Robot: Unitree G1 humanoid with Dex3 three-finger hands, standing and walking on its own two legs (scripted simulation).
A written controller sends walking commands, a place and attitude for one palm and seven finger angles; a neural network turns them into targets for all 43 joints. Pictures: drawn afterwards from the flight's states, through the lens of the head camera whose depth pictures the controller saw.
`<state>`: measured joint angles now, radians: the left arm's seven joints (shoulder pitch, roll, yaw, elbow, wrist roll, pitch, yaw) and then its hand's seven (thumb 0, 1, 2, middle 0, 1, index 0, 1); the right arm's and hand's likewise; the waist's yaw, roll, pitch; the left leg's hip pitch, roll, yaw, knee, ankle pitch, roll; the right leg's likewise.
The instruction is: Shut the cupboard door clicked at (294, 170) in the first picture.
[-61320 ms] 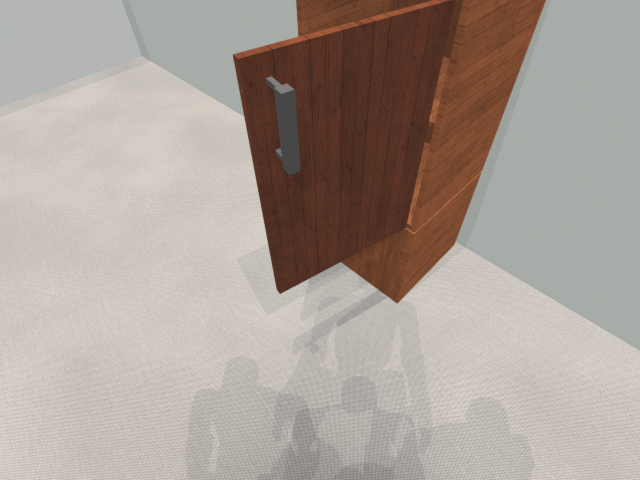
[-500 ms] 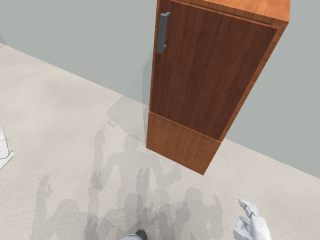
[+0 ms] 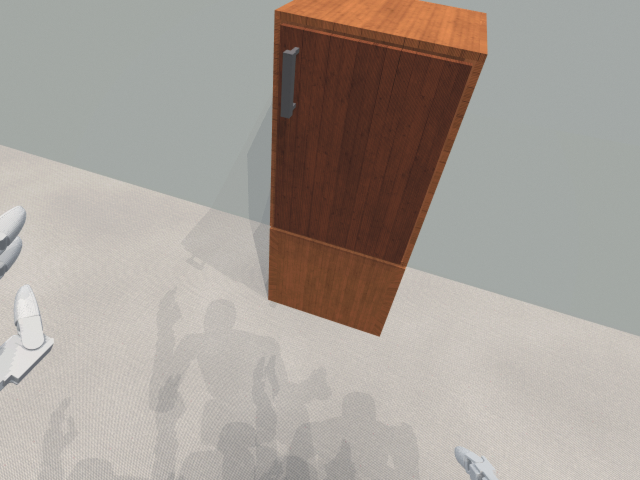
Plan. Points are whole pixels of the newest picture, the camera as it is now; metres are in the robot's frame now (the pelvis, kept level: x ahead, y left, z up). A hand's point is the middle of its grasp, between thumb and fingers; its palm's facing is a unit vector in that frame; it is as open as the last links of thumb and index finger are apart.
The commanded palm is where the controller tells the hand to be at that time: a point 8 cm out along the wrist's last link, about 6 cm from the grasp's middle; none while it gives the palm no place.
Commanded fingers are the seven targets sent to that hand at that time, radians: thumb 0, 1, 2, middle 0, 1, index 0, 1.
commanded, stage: stop stepping back and stand still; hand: left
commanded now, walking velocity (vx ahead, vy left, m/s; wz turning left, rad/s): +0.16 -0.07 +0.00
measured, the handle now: (291, 82) +0.92 +0.09 +0.12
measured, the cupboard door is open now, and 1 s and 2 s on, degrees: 0 0 0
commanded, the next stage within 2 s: let the arm hang, fingers relaxed in 0.92 s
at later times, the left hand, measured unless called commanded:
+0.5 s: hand out of the picture +0.19 +0.31 +0.16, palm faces +0.45 -0.75 -0.48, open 7.4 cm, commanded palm +0.12 +0.34 +0.16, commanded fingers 0.00 0.90 0.90 -0.20 -0.30 -0.20 -0.30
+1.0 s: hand (6, 332) +0.21 +0.31 +0.15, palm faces +0.41 -0.79 -0.46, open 7.4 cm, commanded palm none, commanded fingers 0.00 0.90 0.90 -0.20 -0.30 -0.20 -0.30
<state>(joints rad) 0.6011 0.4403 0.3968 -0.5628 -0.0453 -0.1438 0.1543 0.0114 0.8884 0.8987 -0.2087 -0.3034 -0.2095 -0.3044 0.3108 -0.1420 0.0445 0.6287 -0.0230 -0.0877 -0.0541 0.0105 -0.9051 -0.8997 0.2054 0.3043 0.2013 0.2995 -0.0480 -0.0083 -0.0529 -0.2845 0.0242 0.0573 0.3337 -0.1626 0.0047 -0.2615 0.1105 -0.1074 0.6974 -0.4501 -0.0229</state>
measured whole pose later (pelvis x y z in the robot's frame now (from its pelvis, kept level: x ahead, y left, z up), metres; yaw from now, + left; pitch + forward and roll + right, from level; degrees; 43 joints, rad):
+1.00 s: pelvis +0.01 +0.05 -0.02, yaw +0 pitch +1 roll -1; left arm 0.56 0.41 0.40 -0.48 -0.04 -0.18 0.16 0.01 0.89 0.90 -0.21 -0.30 -0.21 -0.31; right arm 0.18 -0.21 0.01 0.58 0.01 -0.06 -0.07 0.01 -0.91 -0.90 0.20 0.30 0.20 0.30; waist -0.02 0.00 -0.02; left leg -0.26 0.04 0.06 0.52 -0.28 0.00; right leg -0.21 0.03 -0.07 0.47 -0.29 -0.04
